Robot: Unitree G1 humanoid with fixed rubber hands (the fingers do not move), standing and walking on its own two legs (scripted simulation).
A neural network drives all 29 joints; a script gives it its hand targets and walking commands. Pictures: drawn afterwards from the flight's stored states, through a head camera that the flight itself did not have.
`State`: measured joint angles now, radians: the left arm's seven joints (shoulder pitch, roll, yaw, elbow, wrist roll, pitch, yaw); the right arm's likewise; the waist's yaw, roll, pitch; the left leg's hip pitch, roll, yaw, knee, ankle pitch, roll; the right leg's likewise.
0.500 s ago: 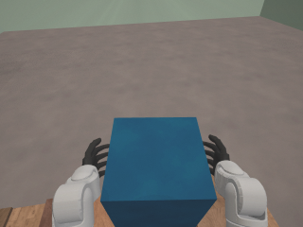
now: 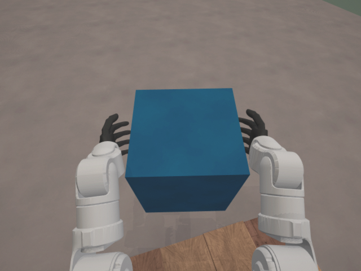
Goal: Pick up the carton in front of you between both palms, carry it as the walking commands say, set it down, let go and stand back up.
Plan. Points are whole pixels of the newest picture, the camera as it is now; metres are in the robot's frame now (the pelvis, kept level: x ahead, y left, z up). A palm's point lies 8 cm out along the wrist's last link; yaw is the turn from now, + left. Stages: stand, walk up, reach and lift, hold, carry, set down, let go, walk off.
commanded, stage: carry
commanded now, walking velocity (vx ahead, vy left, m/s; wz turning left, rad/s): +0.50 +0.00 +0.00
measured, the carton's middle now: (184, 156) +0.35 -0.05 +0.06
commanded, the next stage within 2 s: none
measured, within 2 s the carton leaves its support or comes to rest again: neither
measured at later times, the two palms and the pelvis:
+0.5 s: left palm (91, 69) +0.67 +0.20 +0.11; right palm (184, 58) +0.73 -0.10 +0.11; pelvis +0.36 -0.01 +0.02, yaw +3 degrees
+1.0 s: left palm (110, 28) +1.10 +0.17 +0.07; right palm (176, 25) +1.09 -0.13 +0.08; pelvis +0.76 +0.04 +0.00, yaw +1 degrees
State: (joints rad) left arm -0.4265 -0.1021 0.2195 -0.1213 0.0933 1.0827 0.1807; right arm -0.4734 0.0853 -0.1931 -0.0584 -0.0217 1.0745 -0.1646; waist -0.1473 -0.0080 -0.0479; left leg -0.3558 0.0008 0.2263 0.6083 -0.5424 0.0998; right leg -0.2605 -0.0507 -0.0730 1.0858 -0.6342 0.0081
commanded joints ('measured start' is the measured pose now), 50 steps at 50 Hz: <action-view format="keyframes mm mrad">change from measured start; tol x32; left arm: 1 -520 -528 -388 66 -79 12 30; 23 -813 -885 -749 -69 -473 -41 -106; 50 -585 -781 -582 -44 -187 -112 -29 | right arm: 1 -648 678 564 -23 292 10 41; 50 -605 858 647 -97 292 -104 67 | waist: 1 72 146 -250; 14 274 188 -450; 18 237 -235 -476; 50 70 117 -342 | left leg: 1 521 414 -784 -320 173 221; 6 401 297 -449 -334 199 131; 14 376 173 -46 140 1223 3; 17 -227 -94 -132 746 60 -52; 19 -418 -48 -279 894 12 -20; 30 -231 -17 -91 -67 608 -59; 35 370 -47 -15 -251 896 -41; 37 787 346 -553 -16 1435 169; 43 439 317 -565 -228 571 170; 50 410 172 -238 -228 930 74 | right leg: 1 -588 25 58 487 57 -25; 9 -488 5 -58 -127 316 -30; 14 182 126 -213 -532 522 -67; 18 625 -273 592 -623 961 -326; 34 212 -18 -94 -397 1052 -106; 38 -557 135 131 431 67 -29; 50 -334 44 -61 -419 543 -34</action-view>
